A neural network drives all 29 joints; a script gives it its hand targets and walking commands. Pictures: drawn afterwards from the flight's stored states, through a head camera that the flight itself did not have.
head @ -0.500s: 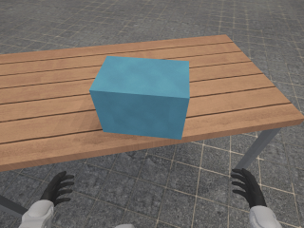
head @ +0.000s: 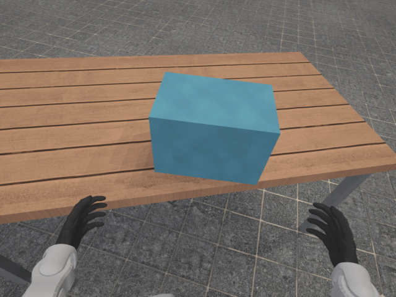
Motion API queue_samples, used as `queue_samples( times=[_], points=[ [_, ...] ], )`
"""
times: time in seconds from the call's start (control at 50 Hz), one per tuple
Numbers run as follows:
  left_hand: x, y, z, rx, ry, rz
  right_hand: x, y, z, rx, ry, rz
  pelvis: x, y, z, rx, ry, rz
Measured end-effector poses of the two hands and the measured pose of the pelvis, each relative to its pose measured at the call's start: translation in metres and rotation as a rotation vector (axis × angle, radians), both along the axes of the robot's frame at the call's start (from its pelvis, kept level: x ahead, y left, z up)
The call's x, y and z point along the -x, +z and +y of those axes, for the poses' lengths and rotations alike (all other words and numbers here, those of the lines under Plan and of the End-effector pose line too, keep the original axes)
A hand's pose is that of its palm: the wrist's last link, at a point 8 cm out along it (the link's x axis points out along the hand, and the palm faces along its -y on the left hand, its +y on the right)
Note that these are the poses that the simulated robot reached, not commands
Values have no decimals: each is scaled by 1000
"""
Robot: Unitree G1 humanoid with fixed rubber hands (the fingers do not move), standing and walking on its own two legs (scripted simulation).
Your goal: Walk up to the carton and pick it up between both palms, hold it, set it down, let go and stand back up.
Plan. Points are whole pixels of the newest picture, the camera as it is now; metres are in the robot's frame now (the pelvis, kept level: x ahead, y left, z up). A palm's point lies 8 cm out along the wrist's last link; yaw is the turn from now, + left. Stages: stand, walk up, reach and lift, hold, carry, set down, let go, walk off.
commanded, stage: reach and lift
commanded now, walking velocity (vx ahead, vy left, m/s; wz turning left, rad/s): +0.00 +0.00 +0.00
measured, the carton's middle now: (211, 129) +0.53 -0.02 +0.00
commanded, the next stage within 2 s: none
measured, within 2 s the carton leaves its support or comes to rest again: neither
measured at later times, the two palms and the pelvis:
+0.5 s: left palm (80, 213) +0.27 +0.26 +0.00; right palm (318, 205) +0.28 -0.22 +0.04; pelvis +0.05 +0.01 +0.00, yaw +0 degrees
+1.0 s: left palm (99, 156) +0.36 +0.23 +0.07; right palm (333, 173) +0.34 -0.26 +0.07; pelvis +0.06 -0.02 +0.00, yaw -1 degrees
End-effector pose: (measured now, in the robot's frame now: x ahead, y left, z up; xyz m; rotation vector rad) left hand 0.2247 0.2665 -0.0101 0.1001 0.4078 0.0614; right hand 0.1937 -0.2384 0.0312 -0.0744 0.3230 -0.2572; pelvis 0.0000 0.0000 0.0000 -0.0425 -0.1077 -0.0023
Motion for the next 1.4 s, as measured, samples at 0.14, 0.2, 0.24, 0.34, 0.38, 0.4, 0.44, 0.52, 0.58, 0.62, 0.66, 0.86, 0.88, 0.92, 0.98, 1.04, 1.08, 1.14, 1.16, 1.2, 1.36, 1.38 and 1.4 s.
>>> queue_samples(
  times=[0.14, 0.2, 0.24, 0.34, 0.38, 0.4, 0.44, 0.52, 0.58, 0.62, 0.66, 0.86, 0.88, 0.92, 0.98, 1.04, 1.08, 1.14, 1.16, 1.2, 1.36, 1.38, 1.4],
  points=[
    [-5, 1, -18, 39, -42, -51, -9, 0, 2, -33, 22, 17, -11, 1, 14, 9, 5, -11],
    [-10, 3, -17, 46, -36, -64, -20, 1, 4, -39, 27, 14, -16, 1, 15, 6, 7, -6],
    [-14, 5, -14, 43, -24, -66, -31, 2, 7, -46, 33, 8, -19, 1, 16, 4, 7, -1],
    [-24, 6, -4, 14, -17, -51, -62, 9, 16, -55, 69, -11, -27, 1, 14, 1, 6, 10],
    [-28, 6, -2, 8, -15, -38, -71, 11, 18, -63, 80, -14, -32, 1, 13, 0, 6, 16],
    [-30, 6, -1, 9, -12, -33, -75, 11, 19, -67, 81, -13, -34, 2, 13, -1, 6, 19],
    [-35, 5, -1, 11, -9, -23, -82, 11, 19, -71, 81, -7, -39, 2, 12, -2, 5, 26],
    [-48, 10, -5, 15, -18, -26, -91, 8, 13, -79, 61, 16, -48, 2, 9, -5, 4, 39],
    [-60, 19, -10, 26, -32, -54, -97, 8, 8, -78, 47, 21, -54, 3, 7, -6, 3, 47],
    [-68, 24, -13, 28, -41, -65, -101, 9, 4, -79, 42, 18, -57, 3, 5, -6, 1, 52],
    [-75, 29, -17, 28, -50, -73, -104, 11, 0, -82, 39, 9, -60, 3, 3, -6, -1, 57],
    [-107, 51, -28, 21, -63, -98, -126, 30, -12, -94, 55, -57, -61, 4, -13, -12, -10, 64],
    [-110, 55, -29, 18, -65, -105, -129, 32, -13, -95, 56, -60, -60, 4, -15, -12, -11, 63],
    [-118, 64, -31, 15, -73, -126, -135, 36, -16, -95, 53, -66, -59, 4, -18, -13, -12, 61],
    [-132, 77, -34, 11, -87, -159, -143, 42, -19, -95, 48, -78, -56, 4, -23, -14, -14, 58],
    [-147, 84, -32, 16, -81, -162, -153, 46, -21, -99, 44, -75, -54, 4, -25, -14, -15, 54],
    [-158, 83, -29, 31, -64, -142, -161, 46, -21, -102, 37, -63, -54, 4, -26, -15, -16, 54],
    [-170, 81, -21, 40, -30, -111, -174, 49, -19, -98, 37, -51, -54, 4, -26, -14, -16, 55],
    [-173, 81, -18, 40, -21, -105, -179, 50, -18, -95, 39, -51, -55, 4, -26, -14, -16, 56],
    [-178, 84, -16, 36, -19, -110, -188, 54, -16, -94, 46, -57, -56, 4, -25, -14, -15, 60],
    [-192, 95, -14, 38, -17, -144, -212, 54, -12, -93, 54, -29, -59, 5, -22, -13, -15, 65],
    [-195, 97, -14, 40, -14, -146, -214, 54, -12, -94, 50, -21, -59, 5, -22, -13, -14, 65],
    [-198, 99, -14, 42, -10, -148, -216, 53, -12, -96, 46, -15, -59, 5, -22, -13, -14, 65]
  ],
)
